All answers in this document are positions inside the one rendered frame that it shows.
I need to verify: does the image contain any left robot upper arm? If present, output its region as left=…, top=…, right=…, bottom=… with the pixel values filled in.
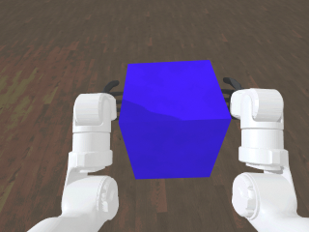
left=27, top=175, right=119, bottom=232

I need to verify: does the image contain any right robot forearm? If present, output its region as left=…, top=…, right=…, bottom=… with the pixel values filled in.
left=230, top=88, right=297, bottom=209

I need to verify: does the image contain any right robot upper arm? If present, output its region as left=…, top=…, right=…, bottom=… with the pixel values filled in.
left=232, top=172, right=309, bottom=232

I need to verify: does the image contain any left robot forearm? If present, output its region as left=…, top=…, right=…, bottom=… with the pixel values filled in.
left=61, top=93, right=117, bottom=212

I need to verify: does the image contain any carton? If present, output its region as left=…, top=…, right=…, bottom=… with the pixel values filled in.
left=119, top=60, right=232, bottom=180

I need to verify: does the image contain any left robot hand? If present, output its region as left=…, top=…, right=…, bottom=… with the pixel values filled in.
left=101, top=80, right=124, bottom=121

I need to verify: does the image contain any right robot hand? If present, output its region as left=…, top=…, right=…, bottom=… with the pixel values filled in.
left=220, top=77, right=244, bottom=120

